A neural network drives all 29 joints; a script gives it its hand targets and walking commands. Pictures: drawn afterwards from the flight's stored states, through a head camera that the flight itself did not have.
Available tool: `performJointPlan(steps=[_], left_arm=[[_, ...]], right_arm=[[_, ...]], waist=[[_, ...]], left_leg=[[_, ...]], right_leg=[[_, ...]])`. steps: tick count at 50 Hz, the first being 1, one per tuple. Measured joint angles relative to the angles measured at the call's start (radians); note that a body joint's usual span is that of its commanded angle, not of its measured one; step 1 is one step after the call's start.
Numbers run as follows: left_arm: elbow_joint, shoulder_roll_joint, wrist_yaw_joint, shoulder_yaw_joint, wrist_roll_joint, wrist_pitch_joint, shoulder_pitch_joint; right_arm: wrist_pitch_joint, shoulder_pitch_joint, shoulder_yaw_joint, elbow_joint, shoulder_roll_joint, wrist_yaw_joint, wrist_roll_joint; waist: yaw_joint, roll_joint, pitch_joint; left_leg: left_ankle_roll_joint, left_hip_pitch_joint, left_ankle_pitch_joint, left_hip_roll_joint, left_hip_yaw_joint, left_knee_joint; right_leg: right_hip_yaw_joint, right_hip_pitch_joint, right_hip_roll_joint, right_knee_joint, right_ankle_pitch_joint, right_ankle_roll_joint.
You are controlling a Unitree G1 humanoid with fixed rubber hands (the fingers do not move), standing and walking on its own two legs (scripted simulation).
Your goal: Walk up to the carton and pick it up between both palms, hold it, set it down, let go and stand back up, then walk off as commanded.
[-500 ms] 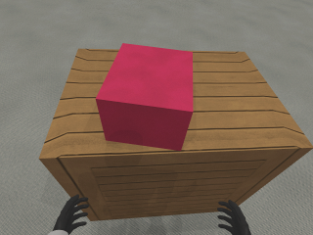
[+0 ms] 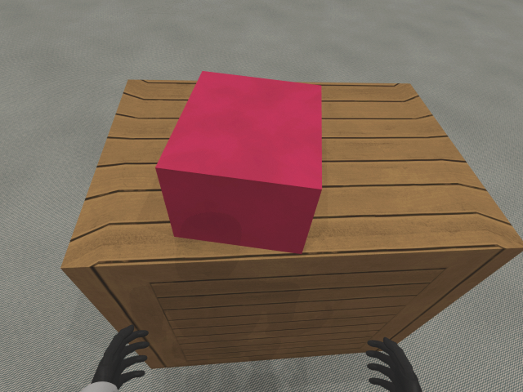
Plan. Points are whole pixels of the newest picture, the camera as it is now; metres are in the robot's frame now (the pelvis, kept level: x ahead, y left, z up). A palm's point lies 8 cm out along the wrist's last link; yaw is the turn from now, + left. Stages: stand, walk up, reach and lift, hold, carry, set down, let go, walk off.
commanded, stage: let go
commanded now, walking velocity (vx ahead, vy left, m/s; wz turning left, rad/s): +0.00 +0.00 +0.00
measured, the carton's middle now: (249, 158) +0.50 +0.03 +0.06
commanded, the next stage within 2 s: stand in 0.04 s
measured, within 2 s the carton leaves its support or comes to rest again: neither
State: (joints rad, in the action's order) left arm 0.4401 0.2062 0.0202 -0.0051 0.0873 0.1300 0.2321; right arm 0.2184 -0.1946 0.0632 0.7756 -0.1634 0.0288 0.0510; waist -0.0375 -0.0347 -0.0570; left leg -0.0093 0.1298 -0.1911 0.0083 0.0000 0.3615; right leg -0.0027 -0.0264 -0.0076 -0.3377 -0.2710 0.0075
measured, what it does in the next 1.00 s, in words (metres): lifts its left foot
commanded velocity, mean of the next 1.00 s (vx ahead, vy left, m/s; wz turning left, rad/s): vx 0.00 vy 0.00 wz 0.00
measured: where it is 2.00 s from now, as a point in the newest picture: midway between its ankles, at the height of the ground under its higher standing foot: outside the picture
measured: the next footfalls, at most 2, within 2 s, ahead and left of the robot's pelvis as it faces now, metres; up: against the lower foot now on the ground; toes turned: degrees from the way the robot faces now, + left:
left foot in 1.28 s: -0.10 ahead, +0.11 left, +0.00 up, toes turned -3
right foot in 1.68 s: -0.21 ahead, -0.02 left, +0.00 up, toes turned +9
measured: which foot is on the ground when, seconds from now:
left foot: down 0.00-0.88, up 0.90-1.00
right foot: down 0.00-1.00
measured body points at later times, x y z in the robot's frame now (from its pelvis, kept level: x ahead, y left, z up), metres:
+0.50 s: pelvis +0.00 +0.01 +0.00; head +0.00 +0.03 +0.45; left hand +0.13 +0.33 -0.09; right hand +0.13 -0.28 -0.10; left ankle +0.00 +0.13 -0.75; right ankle -0.05 -0.11 -0.75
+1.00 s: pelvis -0.07 -0.01 -0.01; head -0.01 -0.03 +0.43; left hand +0.00 +0.31 -0.11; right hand +0.04 -0.32 -0.14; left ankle -0.07 +0.11 -0.69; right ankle -0.05 -0.11 -0.75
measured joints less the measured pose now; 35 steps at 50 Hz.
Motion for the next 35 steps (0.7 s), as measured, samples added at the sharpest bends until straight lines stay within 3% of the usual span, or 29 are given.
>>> performJointPlan(steps=[5,14,21,35], left_arm=[[0.005,0.001,0.000,-0.004,-0.003,-0.015,0.000],[0.147,0.134,0.000,0.053,-0.021,-0.099,0.000],[0.210,0.198,-0.006,0.070,-0.021,-0.121,0.000],[0.303,0.169,-0.012,0.032,-0.022,-0.130,-0.002]], right_arm=[[0.001,0.000,0.000,0.010,-0.003,0.000,-0.006],[-0.149,0.000,0.000,0.030,-0.122,-0.005,-0.046],[-0.170,0.000,0.000,0.040,-0.149,-0.005,-0.046],[-0.205,0.001,0.000,0.051,-0.157,-0.013,-0.046]], waist=[[0.001,0.000,0.002],[0.001,0.004,0.038],[0.001,0.004,0.038],[0.002,0.004,0.033]], left_leg=[[0.000,0.002,0.000,0.000,0.000,0.001],[0.000,0.034,-0.024,0.000,0.000,0.041],[0.004,0.044,-0.032,0.000,0.000,0.058],[0.007,0.079,-0.031,0.000,0.000,0.081]], right_leg=[[0.000,-0.001,0.000,0.000,0.000,0.000],[0.000,-0.015,0.000,0.000,-0.002,0.000],[0.000,-0.017,0.000,0.000,-0.002,-0.001],[0.000,-0.069,0.000,-0.059,-0.012,-0.002]])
